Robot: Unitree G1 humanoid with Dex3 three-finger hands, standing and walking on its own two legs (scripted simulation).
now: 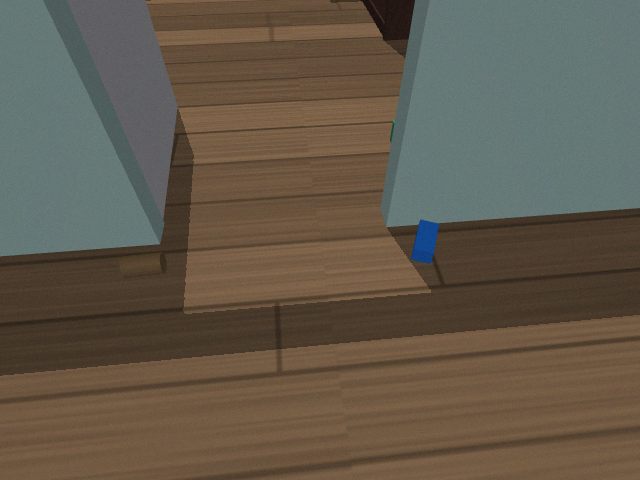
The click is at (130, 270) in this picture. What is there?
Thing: lying can
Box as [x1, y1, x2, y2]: [119, 252, 166, 277]
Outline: 163,253 156,252 122,256 119,264 121,274 123,277 164,273 166,263
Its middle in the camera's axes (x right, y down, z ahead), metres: -0.68 +0.08 +1.52
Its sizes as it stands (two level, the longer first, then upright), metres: 0.146 0.084 0.084
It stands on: the floor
